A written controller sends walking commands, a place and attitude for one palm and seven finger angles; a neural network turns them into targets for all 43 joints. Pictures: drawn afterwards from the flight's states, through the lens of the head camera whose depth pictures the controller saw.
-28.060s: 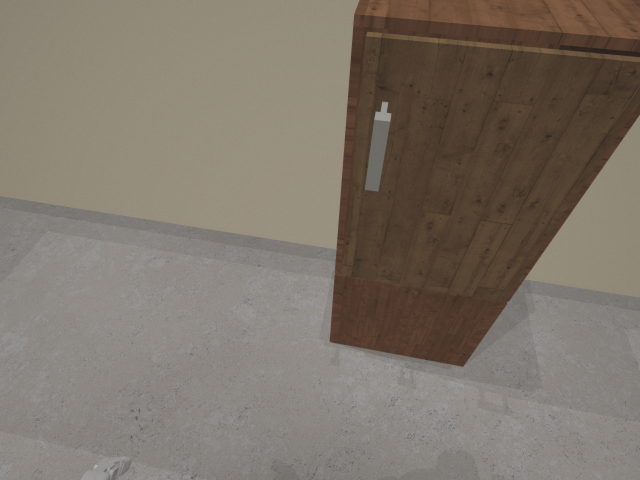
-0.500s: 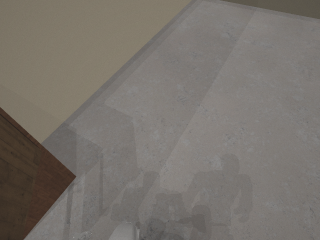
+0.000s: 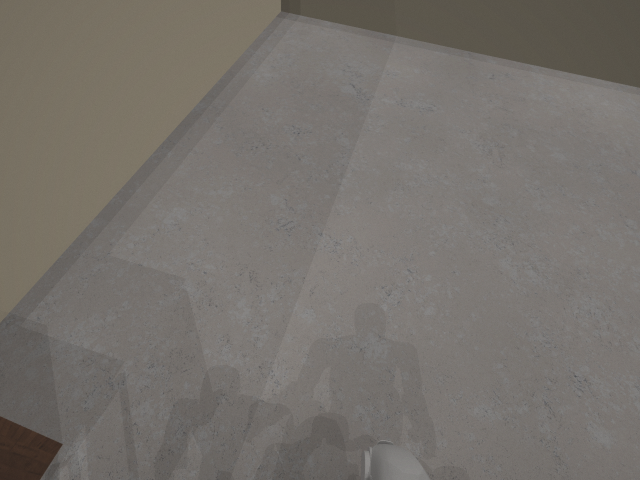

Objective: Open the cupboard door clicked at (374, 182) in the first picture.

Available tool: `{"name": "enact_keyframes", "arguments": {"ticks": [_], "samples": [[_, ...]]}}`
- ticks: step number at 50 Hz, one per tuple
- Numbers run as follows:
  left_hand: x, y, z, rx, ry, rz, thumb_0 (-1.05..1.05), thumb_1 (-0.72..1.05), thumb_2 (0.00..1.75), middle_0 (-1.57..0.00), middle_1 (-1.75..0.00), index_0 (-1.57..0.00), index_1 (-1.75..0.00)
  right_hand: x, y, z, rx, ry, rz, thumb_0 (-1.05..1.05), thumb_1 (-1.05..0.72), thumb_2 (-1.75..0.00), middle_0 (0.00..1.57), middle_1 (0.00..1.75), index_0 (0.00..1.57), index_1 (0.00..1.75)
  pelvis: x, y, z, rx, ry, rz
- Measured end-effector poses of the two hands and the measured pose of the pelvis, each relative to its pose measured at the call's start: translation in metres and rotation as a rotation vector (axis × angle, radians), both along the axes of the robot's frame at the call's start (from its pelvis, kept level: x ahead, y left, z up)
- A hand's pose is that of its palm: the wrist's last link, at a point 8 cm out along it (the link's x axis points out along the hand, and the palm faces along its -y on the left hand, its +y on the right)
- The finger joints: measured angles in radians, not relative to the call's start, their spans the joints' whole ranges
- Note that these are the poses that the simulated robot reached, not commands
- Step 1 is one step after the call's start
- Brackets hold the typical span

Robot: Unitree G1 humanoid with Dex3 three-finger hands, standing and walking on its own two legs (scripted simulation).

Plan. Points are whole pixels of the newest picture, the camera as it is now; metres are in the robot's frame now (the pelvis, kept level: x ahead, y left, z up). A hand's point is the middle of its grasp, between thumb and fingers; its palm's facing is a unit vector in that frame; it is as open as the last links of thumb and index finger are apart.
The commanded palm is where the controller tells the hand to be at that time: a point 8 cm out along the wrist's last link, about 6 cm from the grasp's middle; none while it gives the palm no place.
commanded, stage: walk to a spot facing it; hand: left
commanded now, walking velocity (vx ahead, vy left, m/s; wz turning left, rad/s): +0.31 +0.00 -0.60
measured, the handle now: out of the picture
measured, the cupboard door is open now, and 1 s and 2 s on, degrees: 40 40 40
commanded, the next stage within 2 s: turn to face it in 0.92 s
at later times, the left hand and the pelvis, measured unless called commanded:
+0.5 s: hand (281, 354) +0.32 +0.08 -0.16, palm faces -0.22 -0.94 -0.25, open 7.2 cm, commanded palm none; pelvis +0.22 -0.10 +0.00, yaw -15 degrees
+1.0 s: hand (328, 258) +0.55 +0.02 -0.18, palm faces -0.31 -0.94 -0.15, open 7.4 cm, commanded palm none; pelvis +0.50 -0.14 +0.00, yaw -25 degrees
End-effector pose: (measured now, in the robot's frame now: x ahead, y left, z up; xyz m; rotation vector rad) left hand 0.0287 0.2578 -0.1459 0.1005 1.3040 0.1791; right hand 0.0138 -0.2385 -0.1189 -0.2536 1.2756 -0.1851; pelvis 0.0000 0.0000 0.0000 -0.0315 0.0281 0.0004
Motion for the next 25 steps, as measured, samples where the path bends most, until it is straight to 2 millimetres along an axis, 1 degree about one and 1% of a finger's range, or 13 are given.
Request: {"name": "enact_keyframes", "arguments": {"ticks": [2,4,6,8,10,11,12,13,14,16,20,23,25], "samples": [[0.042,-0.005,0.0,-0.002,-0.035,-0.053,0.01,0.91,0.9,-0.19,-0.29,-0.19,-0.3,-0.02,0.001,-0.004,0.01,0.069,-0.059,0.01,-0.91,-0.9,0.2,0.3,0.2,0.3,0.015,-0.002,-0.002,0.001,-0.003,-0.03],[0.087,-0.016,0.0,-0.005,-0.071,-0.112,0.01,0.91,0.9,-0.19,-0.29,-0.19,-0.3,-0.039,0.002,-0.009,0.024,0.138,-0.119,0.01,-0.91,-0.9,0.2,0.3,0.2,0.3,0.031,-0.005,-0.006,0.005,-0.005,-0.06],[0.134,-0.031,-0.001,-0.008,-0.107,-0.174,0.0,0.91,0.9,-0.19,-0.29,-0.19,-0.3,-0.055,0.004,-0.014,0.043,0.208,-0.179,0.01,-0.91,-0.9,0.2,0.3,0.2,0.3,0.048,-0.011,-0.01,0.01,-0.004,-0.087],[0.182,-0.05,-0.002,-0.008,-0.147,-0.235,0.0,0.91,0.9,-0.19,-0.29,-0.19,-0.3,-0.067,0.006,-0.019,0.065,0.277,-0.233,0.01,-0.91,-0.9,0.2,0.3,0.2,0.3,0.067,-0.019,-0.017,0.012,-0.004,-0.112],[0.226,-0.07,-0.004,-0.004,-0.195,-0.284,0.0,0.91,0.9,-0.19,-0.29,-0.19,-0.3,-0.072,0.005,-0.025,0.09,0.342,-0.281,0.01,-0.91,-0.9,0.2,0.3,0.2,0.3,0.088,-0.03,-0.025,0.017,-0.005,-0.136],[0.245,-0.08,-0.005,0.0,-0.222,-0.301,0.0,0.91,0.9,-0.19,-0.29,-0.19,-0.3,-0.072,0.003,-0.029,0.104,0.369,-0.302,0.01,-0.91,-0.9,0.2,0.3,0.2,0.3,0.1,-0.037,-0.03,0.024,-0.009,-0.148],[0.262,-0.089,-0.007,0.007,-0.25,-0.312,0.0,0.91,0.9,-0.19,-0.29,-0.19,-0.3,-0.068,0.0,-0.034,0.12,0.388,-0.321,0.01,-0.91,-0.9,0.2,0.3,0.2,0.3,0.112,-0.045,-0.035,0.038,-0.012,-0.159],[0.274,-0.096,-0.007,0.013,-0.268,-0.318,0.0,0.91,0.9,-0.19,-0.29,-0.19,-0.3,-0.06,-0.005,-0.037,0.13,0.394,-0.339,0.01,-0.91,-0.9,0.2,0.3,0.2,0.3,0.121,-0.051,-0.037,0.041,-0.014,-0.178],[0.283,-0.103,-0.006,0.018,-0.273,-0.322,0.0,0.91,0.9,-0.19,-0.29,-0.19,-0.3,-0.047,-0.01,-0.04,0.135,0.384,-0.354,0.01,-0.91,-0.9,0.2,0.3,0.2,0.3,0.128,-0.056,-0.036,0.044,-0.021,-0.189],[0.291,-0.113,-0.002,0.027,-0.248,-0.327,0.0,0.91,0.9,-0.19,-0.29,-0.2,-0.3,-0.01,-0.025,-0.041,0.135,0.316,-0.365,0.02,-0.91,-0.9,0.2,0.3,0.2,0.3,0.143,-0.066,-0.029,0.044,-0.035,-0.198],[0.293,-0.129,0.008,0.038,-0.149,-0.343,0.0,0.91,0.9,-0.2,-0.29,-0.2,-0.3,0.087,-0.057,-0.035,0.126,0.111,-0.349,0.02,-0.91,-0.9,0.2,0.3,0.2,0.3,0.176,-0.082,-0.011,0.057,-0.029,-0.229],[0.297,-0.129,0.017,0.064,-0.1,-0.324,-0.01,0.94,0.9,-0.2,-0.3,-0.2,-0.3,0.157,-0.076,-0.03,0.128,-0.019,-0.325,0.01,-0.91,-0.9,0.2,0.3,0.2,0.3,0.202,-0.091,-0.004,0.066,-0.018,-0.253],[0.3,-0.129,0.02,0.073,-0.065,-0.315,-0.01,0.94,0.9,-0.2,-0.3,-0.2,-0.3,0.199,-0.087,-0.027,0.13,-0.082,-0.31,0.01,-0.91,-0.9,0.2,0.3,0.2,0.3,0.22,-0.096,-0.001,0.068,-0.013,-0.266]]}}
